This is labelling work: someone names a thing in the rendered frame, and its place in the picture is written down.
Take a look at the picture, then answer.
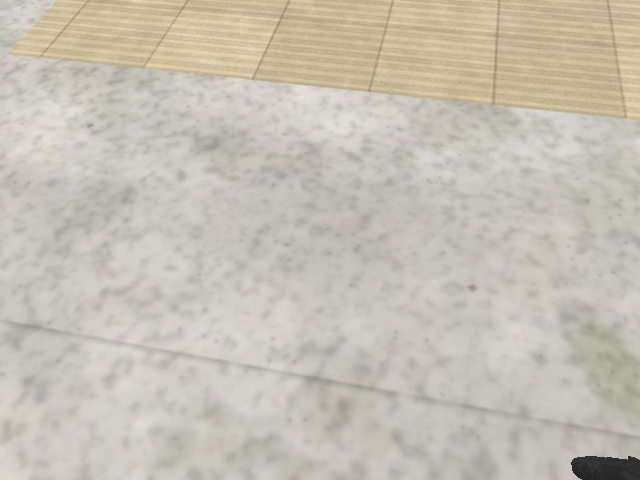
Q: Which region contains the right robot hand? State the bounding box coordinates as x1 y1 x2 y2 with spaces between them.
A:
571 456 640 480

